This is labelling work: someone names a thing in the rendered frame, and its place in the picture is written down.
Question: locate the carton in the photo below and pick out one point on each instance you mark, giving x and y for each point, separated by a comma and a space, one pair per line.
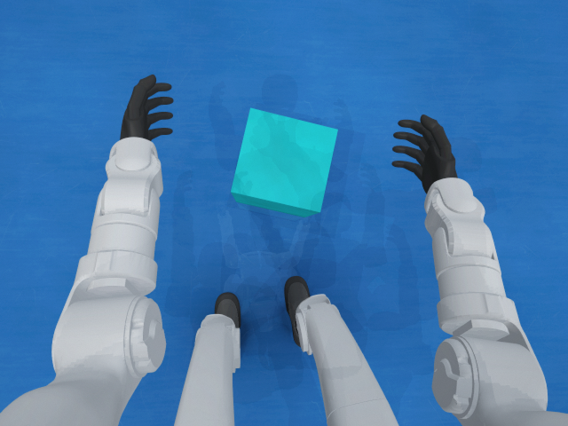
283, 164

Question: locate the robot left forearm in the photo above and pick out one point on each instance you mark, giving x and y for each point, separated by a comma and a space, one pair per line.
120, 258

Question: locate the robot right forearm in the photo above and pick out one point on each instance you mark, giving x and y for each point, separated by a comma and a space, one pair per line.
472, 302

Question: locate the robot left hand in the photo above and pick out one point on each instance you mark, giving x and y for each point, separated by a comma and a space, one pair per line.
136, 120

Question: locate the right robot foot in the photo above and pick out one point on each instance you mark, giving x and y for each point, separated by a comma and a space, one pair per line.
295, 291

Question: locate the left robot foot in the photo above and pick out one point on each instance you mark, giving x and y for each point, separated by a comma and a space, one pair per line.
228, 305

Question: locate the robot right hand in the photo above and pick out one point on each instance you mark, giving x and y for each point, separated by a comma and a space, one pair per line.
435, 157

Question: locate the right robot upper arm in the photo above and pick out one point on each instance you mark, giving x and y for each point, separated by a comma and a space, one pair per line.
490, 383

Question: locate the robot foot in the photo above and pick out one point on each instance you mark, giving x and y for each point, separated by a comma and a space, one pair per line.
228, 305
295, 291

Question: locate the left robot upper arm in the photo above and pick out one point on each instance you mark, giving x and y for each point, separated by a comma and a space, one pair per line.
103, 348

